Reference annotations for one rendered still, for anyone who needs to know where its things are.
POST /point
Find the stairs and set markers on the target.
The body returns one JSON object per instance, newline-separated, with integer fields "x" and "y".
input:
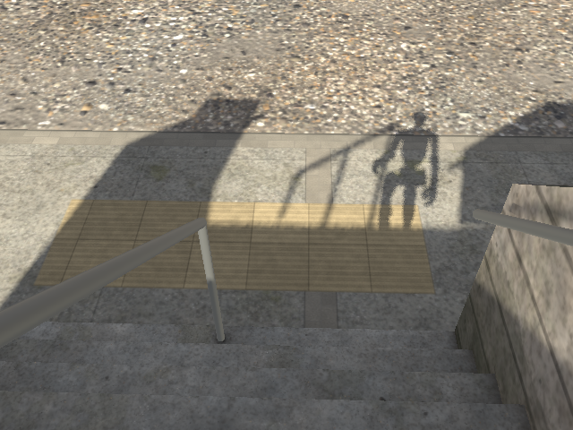
{"x": 128, "y": 376}

